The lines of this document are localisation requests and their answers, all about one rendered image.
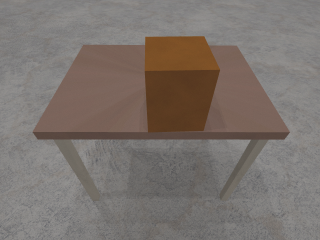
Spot carton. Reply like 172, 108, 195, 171
144, 36, 220, 133

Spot table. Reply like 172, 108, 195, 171
33, 44, 290, 201

